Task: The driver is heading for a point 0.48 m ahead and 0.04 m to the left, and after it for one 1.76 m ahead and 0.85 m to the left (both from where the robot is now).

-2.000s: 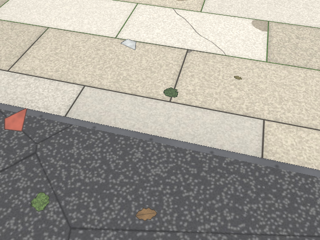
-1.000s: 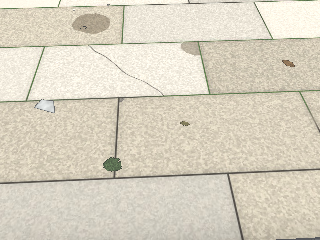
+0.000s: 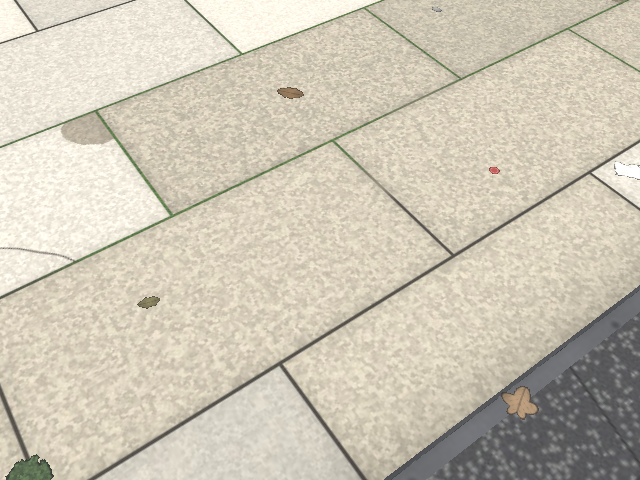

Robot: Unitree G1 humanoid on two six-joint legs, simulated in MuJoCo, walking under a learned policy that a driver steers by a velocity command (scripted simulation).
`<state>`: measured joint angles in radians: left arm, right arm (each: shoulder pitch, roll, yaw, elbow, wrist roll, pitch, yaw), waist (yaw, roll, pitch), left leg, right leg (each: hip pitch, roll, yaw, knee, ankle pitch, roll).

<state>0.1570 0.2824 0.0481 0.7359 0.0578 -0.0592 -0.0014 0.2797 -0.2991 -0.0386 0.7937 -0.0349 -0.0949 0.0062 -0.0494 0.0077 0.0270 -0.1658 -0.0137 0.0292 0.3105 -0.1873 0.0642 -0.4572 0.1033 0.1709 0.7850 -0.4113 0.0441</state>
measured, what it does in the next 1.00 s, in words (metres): walks ahead: right foot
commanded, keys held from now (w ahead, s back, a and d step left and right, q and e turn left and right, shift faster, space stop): no key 0.04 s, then w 0.88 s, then w+q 0.08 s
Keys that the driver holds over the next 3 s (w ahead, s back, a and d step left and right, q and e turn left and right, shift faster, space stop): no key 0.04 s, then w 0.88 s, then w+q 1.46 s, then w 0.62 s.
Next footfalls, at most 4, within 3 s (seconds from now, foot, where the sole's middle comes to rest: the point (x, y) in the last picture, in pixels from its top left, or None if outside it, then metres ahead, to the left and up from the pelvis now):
0.46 right None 0.20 -0.13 -0.79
1.18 left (245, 440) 0.61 0.17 -0.93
1.60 right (302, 315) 0.94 0.02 -0.93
2.12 left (166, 291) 1.04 0.40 -0.93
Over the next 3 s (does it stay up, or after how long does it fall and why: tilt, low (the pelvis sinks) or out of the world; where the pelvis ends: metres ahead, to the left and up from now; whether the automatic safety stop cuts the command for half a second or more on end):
stays up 1.33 0.57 -0.14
